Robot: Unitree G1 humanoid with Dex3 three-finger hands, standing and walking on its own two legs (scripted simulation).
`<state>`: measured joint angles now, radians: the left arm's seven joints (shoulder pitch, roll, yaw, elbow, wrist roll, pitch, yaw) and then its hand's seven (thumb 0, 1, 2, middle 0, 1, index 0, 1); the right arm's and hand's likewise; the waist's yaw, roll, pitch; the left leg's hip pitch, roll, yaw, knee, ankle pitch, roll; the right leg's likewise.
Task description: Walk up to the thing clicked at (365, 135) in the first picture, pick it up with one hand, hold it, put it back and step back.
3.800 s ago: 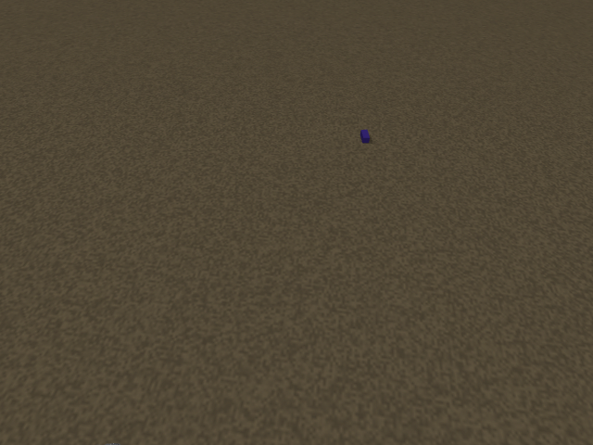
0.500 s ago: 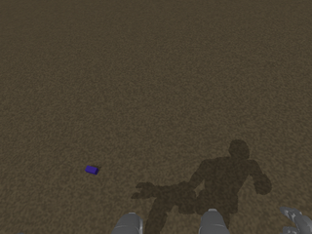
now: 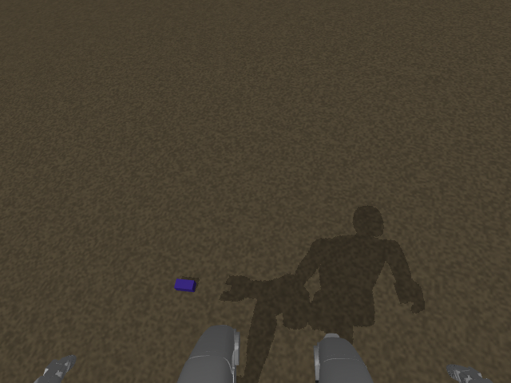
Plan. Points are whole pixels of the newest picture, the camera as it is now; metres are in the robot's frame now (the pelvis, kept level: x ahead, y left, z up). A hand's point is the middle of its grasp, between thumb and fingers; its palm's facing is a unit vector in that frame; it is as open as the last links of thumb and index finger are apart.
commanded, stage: walk up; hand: left
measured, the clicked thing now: (185, 285) +0.48 +0.36 -0.72
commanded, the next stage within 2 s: none
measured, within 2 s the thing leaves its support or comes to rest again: neither
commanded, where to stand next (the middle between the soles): +0.06 +0.19 m, yaw -10 degrees
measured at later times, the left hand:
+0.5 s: hand out of the picture +0.08 +0.50 -0.13, palm faces -0.17 -0.87 -0.46, open 7.4 cm
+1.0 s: hand (18, 369) +0.15 +0.43 -0.10, palm faces -0.26 -0.85 -0.45, open 7.4 cm
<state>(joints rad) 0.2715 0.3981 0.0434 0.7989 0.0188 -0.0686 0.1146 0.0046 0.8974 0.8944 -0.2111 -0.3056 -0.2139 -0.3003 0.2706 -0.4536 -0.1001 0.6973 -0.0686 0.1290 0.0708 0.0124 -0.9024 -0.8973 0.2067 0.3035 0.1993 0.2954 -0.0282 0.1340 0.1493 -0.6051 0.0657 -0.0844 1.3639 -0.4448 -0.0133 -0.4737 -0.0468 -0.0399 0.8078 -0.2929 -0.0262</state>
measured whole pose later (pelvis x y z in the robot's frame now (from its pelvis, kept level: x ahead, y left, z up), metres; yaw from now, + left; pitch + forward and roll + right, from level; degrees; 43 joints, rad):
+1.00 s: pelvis -0.03 +0.19 +0.02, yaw -15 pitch -3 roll +0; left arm 0.16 0.38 0.04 0.95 0.02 -0.06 0.02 0.00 0.90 0.90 -0.20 -0.30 -0.21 -0.30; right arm 0.26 -0.42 -0.04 0.95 -0.03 0.03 0.02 0.01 -0.90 -0.90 0.20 0.30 0.20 0.30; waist -0.03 0.05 0.09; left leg -0.34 0.04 0.06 0.89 -0.51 0.01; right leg -0.28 0.02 -0.04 0.66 -0.33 -0.05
